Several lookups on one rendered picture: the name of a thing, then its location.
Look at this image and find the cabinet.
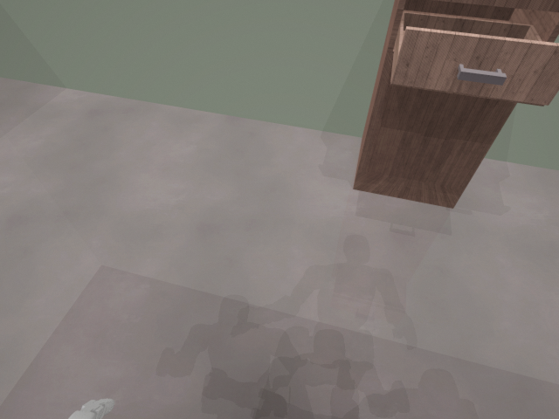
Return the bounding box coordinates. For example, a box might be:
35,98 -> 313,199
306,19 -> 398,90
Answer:
353,0 -> 559,209

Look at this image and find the handle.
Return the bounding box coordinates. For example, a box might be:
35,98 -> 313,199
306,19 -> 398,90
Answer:
457,64 -> 507,86

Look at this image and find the drawer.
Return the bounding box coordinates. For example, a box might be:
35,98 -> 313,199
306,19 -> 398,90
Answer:
390,11 -> 559,106

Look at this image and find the robot left hand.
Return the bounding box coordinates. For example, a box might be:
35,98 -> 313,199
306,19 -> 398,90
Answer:
68,399 -> 114,419

